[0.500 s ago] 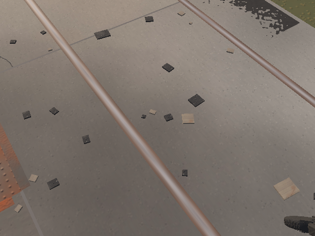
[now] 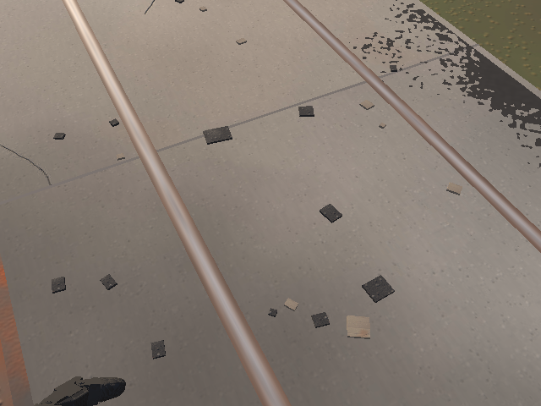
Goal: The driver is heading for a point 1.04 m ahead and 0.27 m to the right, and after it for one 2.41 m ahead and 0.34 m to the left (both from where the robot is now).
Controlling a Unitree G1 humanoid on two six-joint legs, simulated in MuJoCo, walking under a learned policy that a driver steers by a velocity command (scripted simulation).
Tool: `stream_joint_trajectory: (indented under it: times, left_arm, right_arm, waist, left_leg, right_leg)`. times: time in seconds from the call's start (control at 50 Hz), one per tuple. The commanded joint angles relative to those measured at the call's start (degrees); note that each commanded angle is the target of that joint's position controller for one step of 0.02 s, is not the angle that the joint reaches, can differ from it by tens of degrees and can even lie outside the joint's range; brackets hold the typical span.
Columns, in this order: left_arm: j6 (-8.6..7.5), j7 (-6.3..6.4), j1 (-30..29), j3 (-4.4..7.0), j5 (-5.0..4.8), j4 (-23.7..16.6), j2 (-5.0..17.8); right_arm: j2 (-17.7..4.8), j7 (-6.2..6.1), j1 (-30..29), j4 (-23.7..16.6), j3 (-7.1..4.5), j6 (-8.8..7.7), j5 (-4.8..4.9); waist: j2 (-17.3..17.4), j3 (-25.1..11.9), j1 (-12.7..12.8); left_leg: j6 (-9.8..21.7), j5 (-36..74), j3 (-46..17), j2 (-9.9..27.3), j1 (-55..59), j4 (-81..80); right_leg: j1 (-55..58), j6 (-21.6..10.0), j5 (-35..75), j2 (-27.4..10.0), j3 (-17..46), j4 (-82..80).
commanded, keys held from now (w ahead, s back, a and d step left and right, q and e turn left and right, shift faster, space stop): w+e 1.00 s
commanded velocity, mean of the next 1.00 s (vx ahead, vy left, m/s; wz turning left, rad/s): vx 0.50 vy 0.00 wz -0.41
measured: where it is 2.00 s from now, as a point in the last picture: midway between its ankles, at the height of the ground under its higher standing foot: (356, 250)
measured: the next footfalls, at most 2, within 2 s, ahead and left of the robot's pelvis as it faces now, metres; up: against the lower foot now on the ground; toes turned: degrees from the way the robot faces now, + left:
left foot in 0.40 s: +0.37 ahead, +0.12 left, +0.00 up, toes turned -12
right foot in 0.90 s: +0.57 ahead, -0.22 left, +0.00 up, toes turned -29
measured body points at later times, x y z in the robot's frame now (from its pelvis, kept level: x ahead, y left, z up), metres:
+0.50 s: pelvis +0.26 +0.03 +0.01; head +0.28 +0.04 +0.46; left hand +0.35 +0.30 -0.11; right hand +0.42 -0.26 -0.05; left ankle +0.33 +0.13 -0.72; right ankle +0.13 -0.09 -0.65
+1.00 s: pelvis +0.50 -0.10 +0.00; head +0.53 -0.12 +0.45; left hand +0.79 +0.04 -0.08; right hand +0.41 -0.38 -0.12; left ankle +0.43 +0.11 -0.63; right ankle +0.53 -0.20 -0.72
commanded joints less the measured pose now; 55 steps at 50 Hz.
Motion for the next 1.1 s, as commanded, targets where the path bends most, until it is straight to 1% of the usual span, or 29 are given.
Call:
stream_joint_trajectory:
  times: [0.02,0.06,0.08,0.12,0.2,0.3,0.34,0.38,0.4,0.42,0.44,0.46,0.48,0.5,0.54,0.64,0.72,0.82,0.86,0.88,0.9,0.92,0.94,0.96,0.98,1.0,1.02,1.06,1.1]
  left_arm:
    - [0.43,0.15,16.41,3.04,-1.55,1.27,8.25]
    - [1.26,0.31,11.3,2.29,-0.41,0.53,7.18]
    - [1.24,0.45,10.65,1.9,0.01,0.31,6.46]
    - [1.31,0.63,11.03,1.78,-0.56,0.5,6.11]
    - [2.03,1.84,12.95,3.0,-1.57,1.56,9.72]
    - [3.48,2.52,17.93,3.39,-2.16,2.89,10.42]
    - [3.86,2.73,18.19,3.58,-2.21,2.86,10.68]
    - [4.14,2.81,17.63,3.14,-1.91,2.47,8.92]
    - [3.96,2.63,16.82,2.17,-1.39,1.64,6.15]
    - [3.42,2.61,20.52,0.74,-1.19,0.0,1.43]
    - [3.07,2.77,22.93,0.82,-2.56,-1.32,3.34]
    - [3.34,2.92,20.23,2.15,-3.03,-0.47,7.96]
    - [3.71,2.87,16.89,2.5,-2.61,-0.87,8.67]
    - [4.04,2.76,15.68,2.59,-2.1,-0.93,8.03]
    - [4.8,2.19,14.65,2.67,-1.97,-1.61,6.36]
    - [5.54,1.34,9.85,1.88,-1.58,-4.4,3.62]
    - [4.87,-0.09,3.08,1.04,-1.57,-6.44,2.59]
    - [4.96,-1.53,-3.19,1.22,-1.69,-10.05,3.75]
    - [5.34,-1.58,-0.33,2.3,-1.32,-10.25,5.85]
    - [5.6,-1.36,5.66,3.5,-1.29,-9.02,7.88]
    - [6.01,-0.54,15.36,5.38,-1.51,-6.47,10.99]
    - [6.68,0.82,21.51,6.9,-1.88,-5.19,16.46]
    - [5.83,0.6,18.71,6.53,-2.02,-7.28,18.93]
    - [5.06,0.13,18.97,5.04,-1.65,-7.49,13.65]
    - [4.42,0.12,17.48,4.37,-1.27,-6.87,11.73]
    - [4.08,0.17,13.92,4.04,-1.24,-6.86,10.71]
    - [3.86,0.35,10.93,3.5,-0.84,-7.39,8.99]
    - [3.57,0.79,8.32,2.97,-0.14,-7.87,7.76]
    - [2.95,1.17,9.07,2.68,-0.24,-6.29,7.48]
  right_arm:
    - [-8.44,0.18,-1.48,-5.27,-1.03,-1.92,0.71]
    - [-7.1,0.31,-8.65,-7.5,-0.84,-2.89,-1.12]
    - [-6.07,0.47,-8.25,-7.58,-0.82,-3.26,-1.46]
    - [-3.93,0.71,-6.98,-7.43,-0.34,-3.51,-1.53]
    - [-1.0,1.14,-14.05,-9.13,1.17,-3.87,-1.77]
    - [-2.96,2.09,-21.31,-10.41,0.71,-4.77,-0.66]
    - [-4.52,2.07,-21.05,-10.53,-0.01,-5.14,-0.36]
    - [-6.3,1.57,-15.24,-8.89,-1.18,-5.31,-0.5]
    - [-8.59,1.02,-8.55,-7.97,-2.11,-5.42,-1.21]
    - [-13.35,0.5,-1.51,-7.13,-3.36,-4.79,-2.05]
    - [-12.94,1.1,0.95,-5.42,-3.43,-3.96,-1.53]
    - [-8.68,1.23,-1.76,-5.84,-2.32,-4.02,-1.13]
    - [-6.47,1.22,-4.42,-5.95,-1.64,-4.0,-1.1]
    - [-4.61,1.33,-7.17,-5.81,-1.03,-4.05,-1.38]
    - [-3.3,1.27,-9.82,-5.08,-0.74,-4.26,-1.95]
    - [-5.94,0.97,-9.35,-2.55,-1.89,-5.04,-1.65]
    - [-8.16,0.65,-8.01,-0.89,-2.3,-4.44,-1.2]
    - [-10.85,0.59,-4.49,1.47,-3.08,-2.97,0.14]
    - [-12.75,0.2,-4.51,1.48,-3.63,-2.23,0.53]
    - [-13.31,-0.04,-4.8,1.37,-3.77,-1.78,0.69]
    - [-12.19,-0.3,-4.76,1.09,-3.25,-1.7,0.57]
    - [-7.38,-0.16,-2.2,-0.65,-1.61,-2.18,-1.56]
    - [-3.71,0.65,-0.62,-3.42,0.19,-3.98,-2.08]
    - [-9.34,1.52,-6.82,-4.14,-1.18,-5.49,-0.18]
    - [-9.32,1.84,-10.28,-5.52,-1.0,-6.3,1.12]
    - [-8.16,1.37,-10.55,-5.2,-0.73,-6.57,0.15]
    - [-8.63,0.95,-10.0,-4.64,-1.11,-6.23,-1.12]
    - [-7.93,1.1,-7.21,-3.53,-1.13,-4.88,-1.54]
    - [-5.95,1.17,-6.58,-2.47,-0.54,-3.82,-1.69]
  waist:
    - [-7.82,-8.73,8.8]
    - [-2.73,-0.45,6.47]
    - [-4.06,-0.37,4.9]
    - [-6.12,-1.59,3.64]
    - [-5.96,-0.6,5.12]
    - [-6.15,-0.23,7.18]
    - [-6.87,-0.34,5.9]
    - [-6.88,-2.24,2.28]
    - [-4.46,-6.87,-1.22]
    - [8.27,-15.28,-2.09]
    - [18.03,-16.58,-1.15]
    - [10.71,-9.19,-1.51]
    - [7.42,-4.63,-0.96]
    - [5.39,-2.16,0.36]
    - [6.84,0.2,2.39]
    - [3.24,1.31,2.58]
    - [1.93,2.62,0.25]
    - [2.05,3.99,-0.57]
    - [4.16,0.64,2.18]
    - [4.17,-2.97,5.95]
    - [2.58,-7.95,10.99]
    - [-7.93,-13.2,11.24]
    - [-16.54,-21.67,6.89]
    - [-8.64,-20.31,10.81]
    - [-6.83,-12.12,9.86]
    - [-1.47,-7.11,6.86]
    - [-1.89,-5.12,4.76]
    - [-3.56,-4.33,2.23]
    - [-3.4,-3.67,2.05]
  left_leg:
    - [-1.35,1.65,0.99,3.68,-35.89,26.6]
    - [-1.62,8.4,5.02,7.69,-34.01,20.61]
    - [-1.78,10.19,5.21,8.99,-30.86,17.41]
    - [-2.83,10.14,6.56,9.27,-27.91,11.13]
    - [-5.13,18.21,8.8,7.87,-22.52,-6.1]
    - [-5.64,29.42,7.77,5.02,-14.85,-17.91]
    - [-4.56,27.97,7.18,5.19,-11.14,-20.6]
    - [-2.39,25.52,7.86,5.95,-1.48,-23.69]
    - [0.23,22.62,3.4,11.38,8.8,-23.74]
    - [6.17,15.75,-13.2,24.13,26.44,-25.04]
    - [10.93,1.33,-30.7,30.24,27.72,-30.86]
    - [9.54,-2.84,-26.6,27.66,21.7,-32.73]
    - [8.0,3.01,-18.48,25.37,16.23,-33.1]
    - [7.38,9.88,-12.47,22.89,11.41,-34.36]
    - [6.78,18.18,-4.36,20.24,5.05,-37.02]
    - [8.28,30.43,6.44,20.21,3.73,-40.23]
    - [6.79,33.54,14.11,19.08,4.51,-40.28]
    - [4.64,42.15,18.49,21.29,11.78,-36.27]
    - [3.35,61.75,20.85,21.11,13.65,-27.98]
    - [2.41,68.72,22.28,20.19,12.54,-19.01]
    - [0.49,65.69,23.6,18.17,5.41,-6.21]
    - [-2.45,34.53,24.06,13.59,-13.97,13.71]
    - [-4.55,-4.52,13.16,2.55,-31.35,30.09]
    - [-3.55,-1.56,5.32,5.99,-37.08,32.08]
    - [-2.48,3.15,6.51,7.98,-38.57,29.02]
    - [-2.53,7.13,6.7,10.27,-36.02,23.35]
    - [-2.97,9.47,6.56,11.8,-32.16,18.68]
    - [-4.33,12.07,7.11,12.73,-27.14,15.45]
    - [-5.98,15.67,8.76,12.87,-26.0,11.34]
  right_leg:
    - [39.47,-13.33,-19.17,-22.34,38.74,-14.95]
    - [25.89,-12.4,-6.72,-17.55,28.71,-17.04]
    - [22.74,-11.88,-1.36,-15.44,25.86,-17.9]
    - [20.87,-12.32,5.14,-13.33,22.22,-19.03]
    - [14.69,-12.01,8.42,-11.58,16.41,-20.33]
    - [13.51,-9.4,3.78,-11.53,17.79,-17.8]
    - [14.18,-7.99,0.66,-12.38,20.44,-15.42]
    - [12.06,-5.64,0.44,-9.98,20.23,-9.47]
    - [7.77,-3.64,-1.24,-6.74,17.4,1.16]
    - [-6.56,-0.08,-16.55,-0.03,9.44,20.03]
    - [-17.37,0.75,-26.53,-0.69,7.54,32.82]
    - [-20.4,1.02,-21.77,-3.62,9.19,38.34]
    - [-20.45,1.25,-17.2,-5.15,7.98,39.22]
    - [-18.76,1.71,-13.52,-6.63,7.59,37.82]
    - [-15.27,2.18,-9.63,-8.95,7.1,35.26]
    - [-16.2,3.67,-0.82,-9.78,6.14,26.4]
    - [-12.83,2.52,9.29,-8.75,2.75,13.51]
    - [-11.36,-0.97,4.6,-6.66,-1.16,5.82]
    - [-4.25,-3.42,-1.38,-2.81,-4.56,5.24]
    - [4.1,-5.12,-2.01,-0.29,-5.88,3.7]
    - [19.18,-7.4,1.22,1.32,-4.81,0.85]
    - [38.36,-12.64,0.24,-10.08,13.82,-0.03]
    - [49.68,-22.84,-10.06,-22.0,46.57,-10.08]
    - [48.16,-19.98,-13.43,-21.29,44.35,-13.72]
    - [40.58,-17.71,-10.65,-19.17,36.12,-14.13]
    - [31.64,-15.84,-4.59,-16.46,29.99,-14.44]
    - [25.45,-14.87,2.11,-14.63,25.68,-15.0]
    - [18.77,-15.12,9.49,-13.4,21.92,-17.22]
    - [15.49,-15.17,15.79,-12.78,16.5,-18.72]
Keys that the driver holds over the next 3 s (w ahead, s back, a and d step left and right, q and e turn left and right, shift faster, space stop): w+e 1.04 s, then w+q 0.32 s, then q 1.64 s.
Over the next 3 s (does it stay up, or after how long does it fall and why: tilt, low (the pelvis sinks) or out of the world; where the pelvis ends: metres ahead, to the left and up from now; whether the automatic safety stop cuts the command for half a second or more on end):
stays up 0.91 -0.26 0.02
